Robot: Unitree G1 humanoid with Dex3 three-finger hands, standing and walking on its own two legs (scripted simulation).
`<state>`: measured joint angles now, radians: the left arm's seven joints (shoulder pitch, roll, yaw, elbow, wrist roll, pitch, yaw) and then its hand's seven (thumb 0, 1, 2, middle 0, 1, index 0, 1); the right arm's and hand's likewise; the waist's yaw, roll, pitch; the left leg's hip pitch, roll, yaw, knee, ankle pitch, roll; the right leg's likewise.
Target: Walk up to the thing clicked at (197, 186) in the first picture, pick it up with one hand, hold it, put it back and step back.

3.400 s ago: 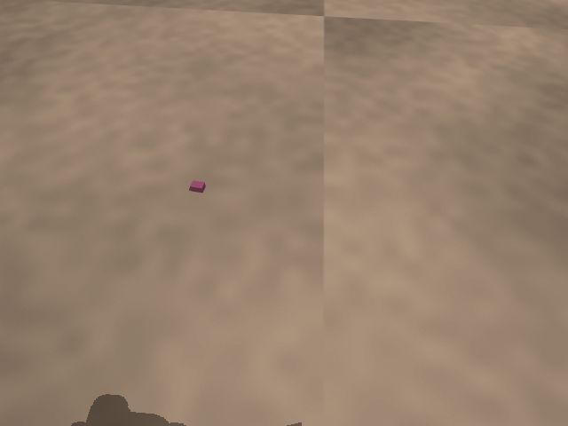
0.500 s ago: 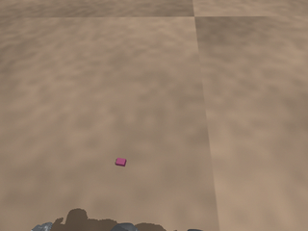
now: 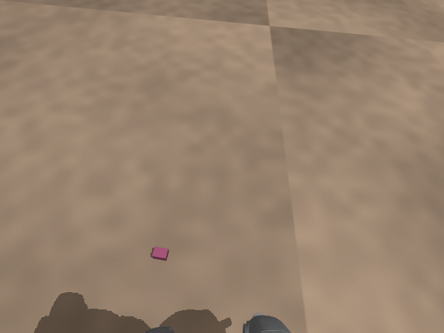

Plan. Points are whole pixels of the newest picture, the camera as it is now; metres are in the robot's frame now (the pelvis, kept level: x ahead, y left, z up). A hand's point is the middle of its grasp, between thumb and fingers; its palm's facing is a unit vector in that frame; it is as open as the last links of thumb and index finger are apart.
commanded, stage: walk up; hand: left
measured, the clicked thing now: (160, 253) +0.50 +0.22 -0.74
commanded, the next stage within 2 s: stand in 1.20 s
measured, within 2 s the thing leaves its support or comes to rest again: neither
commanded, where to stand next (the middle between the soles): +0.14 -0.02 m, yaw +0 degrees
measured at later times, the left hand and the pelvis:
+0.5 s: hand out of the picture +0.14 +0.23 -0.13, palm faces -0.03 -0.95 -0.32, open 7.4 cm; pelvis +0.02 -0.01 +0.02, yaw +0 degrees
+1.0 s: hand out of the picture +0.10 +0.24 -0.14, palm faces -0.01 -0.95 -0.32, open 7.4 cm; pelvis +0.03 -0.01 +0.02, yaw +0 degrees
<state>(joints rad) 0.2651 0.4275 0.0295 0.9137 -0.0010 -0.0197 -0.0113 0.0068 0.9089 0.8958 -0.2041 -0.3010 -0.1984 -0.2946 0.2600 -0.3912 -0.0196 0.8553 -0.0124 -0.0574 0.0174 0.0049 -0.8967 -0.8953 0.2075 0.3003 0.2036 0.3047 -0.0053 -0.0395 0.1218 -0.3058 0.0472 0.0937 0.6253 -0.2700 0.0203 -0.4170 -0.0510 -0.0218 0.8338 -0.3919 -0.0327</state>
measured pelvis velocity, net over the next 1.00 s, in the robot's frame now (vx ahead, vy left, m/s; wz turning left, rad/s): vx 0.03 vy -0.01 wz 0.00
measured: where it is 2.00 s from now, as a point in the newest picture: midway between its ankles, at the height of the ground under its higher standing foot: outside the picture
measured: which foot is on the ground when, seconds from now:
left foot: down 0.00-1.00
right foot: up 0.00-0.04, down 0.06-1.00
